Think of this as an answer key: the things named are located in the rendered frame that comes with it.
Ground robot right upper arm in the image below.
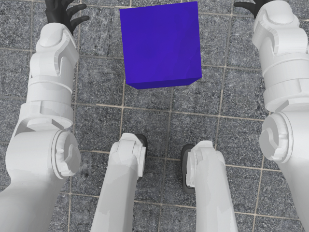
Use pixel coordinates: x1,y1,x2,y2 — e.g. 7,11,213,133
259,111,309,232

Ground robot left upper arm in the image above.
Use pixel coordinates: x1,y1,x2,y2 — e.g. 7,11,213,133
0,129,81,232

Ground right robot thigh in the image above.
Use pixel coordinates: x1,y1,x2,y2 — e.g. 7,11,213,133
187,147,238,232

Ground robot thigh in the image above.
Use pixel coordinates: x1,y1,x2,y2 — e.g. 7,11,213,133
90,139,146,232
187,147,238,232

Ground carton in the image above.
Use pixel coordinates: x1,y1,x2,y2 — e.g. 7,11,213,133
119,1,202,89

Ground left robot forearm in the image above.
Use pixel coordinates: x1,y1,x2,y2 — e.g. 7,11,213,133
5,23,79,172

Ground right robot forearm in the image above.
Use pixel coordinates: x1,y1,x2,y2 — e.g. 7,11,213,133
252,0,309,112

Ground left robot thigh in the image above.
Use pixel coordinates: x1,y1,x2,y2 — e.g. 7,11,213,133
90,139,146,232

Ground robot left hand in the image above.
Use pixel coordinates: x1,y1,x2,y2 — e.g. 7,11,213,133
45,0,90,36

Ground robot right hand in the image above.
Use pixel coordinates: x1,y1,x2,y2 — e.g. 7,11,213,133
234,0,274,19

